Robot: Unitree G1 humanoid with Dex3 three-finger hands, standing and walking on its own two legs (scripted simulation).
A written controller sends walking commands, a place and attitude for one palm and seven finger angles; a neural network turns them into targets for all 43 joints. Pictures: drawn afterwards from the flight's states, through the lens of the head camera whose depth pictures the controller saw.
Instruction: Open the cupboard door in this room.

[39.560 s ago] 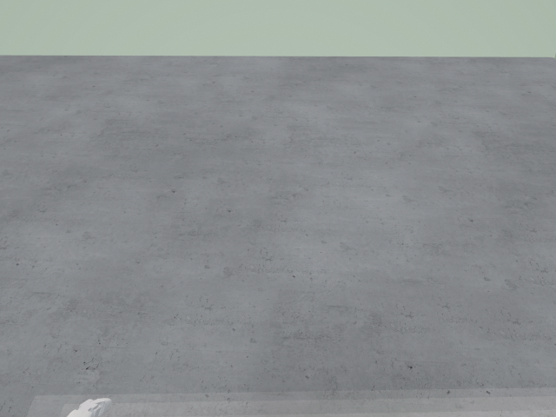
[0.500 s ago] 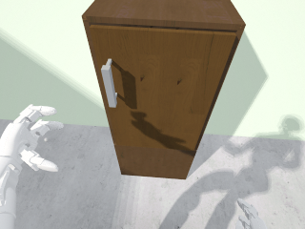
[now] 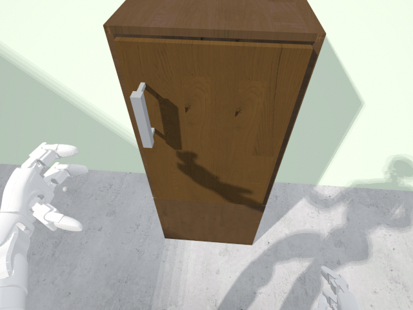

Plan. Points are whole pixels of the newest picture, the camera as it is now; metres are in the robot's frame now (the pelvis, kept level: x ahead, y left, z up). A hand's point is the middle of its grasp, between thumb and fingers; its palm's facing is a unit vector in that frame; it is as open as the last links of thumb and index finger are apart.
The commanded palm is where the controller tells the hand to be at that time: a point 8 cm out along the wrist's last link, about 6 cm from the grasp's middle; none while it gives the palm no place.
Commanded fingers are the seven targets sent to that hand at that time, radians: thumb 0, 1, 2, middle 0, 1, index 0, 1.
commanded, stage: move the hooked fingers beside the handle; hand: left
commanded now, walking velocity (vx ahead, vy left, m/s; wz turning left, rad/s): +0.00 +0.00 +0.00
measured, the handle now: (145, 116) +0.52 +0.18 +0.09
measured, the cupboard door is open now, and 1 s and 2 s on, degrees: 0 0 0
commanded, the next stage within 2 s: none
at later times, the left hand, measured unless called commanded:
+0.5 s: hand (83, 162) +0.36 +0.27 +0.10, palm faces +0.01 -1.00 -0.02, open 14.0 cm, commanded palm +0.34 +0.32 +0.10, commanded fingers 0.00 -0.50 0.30 -0.30 -1.20 -0.30 -1.20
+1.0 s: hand (100, 141) +0.42 +0.26 +0.10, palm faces -0.01 -1.00 +0.01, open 14.0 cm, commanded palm +0.40 +0.31 +0.10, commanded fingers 0.00 -0.50 0.30 -0.30 -1.20 -0.30 -1.20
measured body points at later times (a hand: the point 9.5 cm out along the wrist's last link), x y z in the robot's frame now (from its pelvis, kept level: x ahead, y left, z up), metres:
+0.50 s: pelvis +0.00 +0.00 +0.00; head +0.03 +0.01 +0.45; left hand +0.35 +0.32 +0.10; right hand +0.10 -0.26 -0.10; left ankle +0.04 +0.11 -0.72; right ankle -0.02 -0.10 -0.72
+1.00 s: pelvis +0.00 +0.02 -0.01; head +0.05 +0.03 +0.44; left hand +0.42 +0.31 +0.10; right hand +0.07 -0.25 -0.11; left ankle +0.04 +0.11 -0.72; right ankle -0.02 -0.10 -0.72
